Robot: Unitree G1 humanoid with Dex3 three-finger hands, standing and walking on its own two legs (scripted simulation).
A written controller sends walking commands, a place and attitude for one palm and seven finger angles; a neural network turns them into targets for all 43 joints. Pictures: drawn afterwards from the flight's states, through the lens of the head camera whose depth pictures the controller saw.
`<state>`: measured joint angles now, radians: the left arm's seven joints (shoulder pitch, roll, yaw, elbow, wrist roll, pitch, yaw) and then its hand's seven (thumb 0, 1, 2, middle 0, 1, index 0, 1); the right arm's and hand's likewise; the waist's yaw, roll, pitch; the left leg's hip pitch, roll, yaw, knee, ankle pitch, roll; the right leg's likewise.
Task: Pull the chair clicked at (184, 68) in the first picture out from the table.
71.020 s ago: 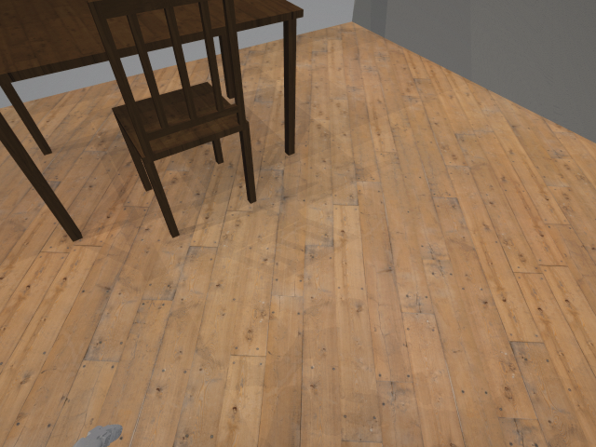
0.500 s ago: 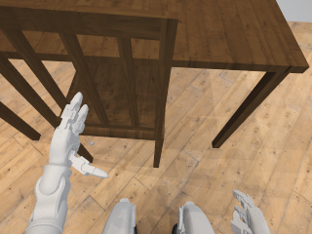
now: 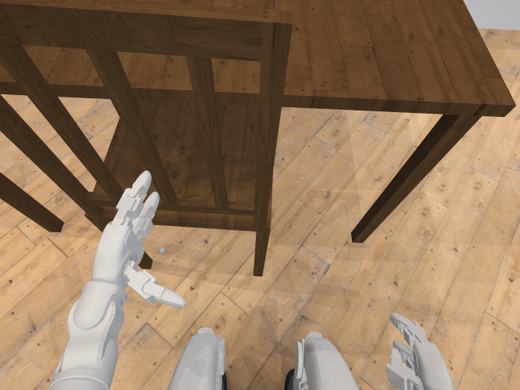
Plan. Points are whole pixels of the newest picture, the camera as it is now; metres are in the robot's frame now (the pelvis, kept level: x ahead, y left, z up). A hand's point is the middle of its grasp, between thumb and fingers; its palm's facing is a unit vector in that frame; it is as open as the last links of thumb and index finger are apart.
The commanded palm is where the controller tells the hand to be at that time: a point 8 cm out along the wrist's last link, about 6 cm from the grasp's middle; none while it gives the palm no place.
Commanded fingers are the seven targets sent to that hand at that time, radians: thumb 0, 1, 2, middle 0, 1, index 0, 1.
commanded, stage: aim the fingers beside a spindle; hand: left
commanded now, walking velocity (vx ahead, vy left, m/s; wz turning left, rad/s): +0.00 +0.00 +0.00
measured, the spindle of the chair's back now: (146, 147) +0.46 +0.19 +0.05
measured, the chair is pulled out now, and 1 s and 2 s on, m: -0.08 -0.08 -0.08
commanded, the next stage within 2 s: none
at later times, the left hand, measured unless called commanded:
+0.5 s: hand (146, 240) +0.31 +0.16 +0.05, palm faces -0.04 -1.00 -0.07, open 16.9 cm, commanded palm +0.29 +0.22 +0.03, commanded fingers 0.00 -0.50 0.30 -0.06 -0.08 -0.06 -0.08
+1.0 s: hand (154, 250) +0.32 +0.17 +0.00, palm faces -0.08 -1.00 -0.01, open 16.9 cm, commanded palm +0.30 +0.22 +0.03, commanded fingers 0.00 -0.50 0.30 -0.06 -0.08 -0.06 -0.08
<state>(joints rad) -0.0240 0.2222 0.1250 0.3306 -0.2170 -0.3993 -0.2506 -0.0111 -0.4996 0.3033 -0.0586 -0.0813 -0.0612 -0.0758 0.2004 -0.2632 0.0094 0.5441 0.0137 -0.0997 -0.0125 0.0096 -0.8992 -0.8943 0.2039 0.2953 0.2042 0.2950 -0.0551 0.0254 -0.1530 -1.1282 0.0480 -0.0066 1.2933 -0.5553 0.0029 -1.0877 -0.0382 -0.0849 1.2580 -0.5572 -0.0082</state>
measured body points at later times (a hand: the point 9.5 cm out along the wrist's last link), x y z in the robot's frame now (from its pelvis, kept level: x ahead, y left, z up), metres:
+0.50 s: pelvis +0.00 +0.00 +0.00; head +0.10 +0.01 +0.44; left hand +0.31 +0.22 +0.06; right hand +0.16 -0.24 -0.10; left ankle +0.03 +0.12 -0.62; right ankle +0.02 -0.12 -0.62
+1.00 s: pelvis +0.00 +0.00 +0.00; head +0.12 +0.01 +0.44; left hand +0.31 +0.22 +0.01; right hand +0.15 -0.25 -0.10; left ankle +0.03 +0.12 -0.62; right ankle +0.02 -0.12 -0.62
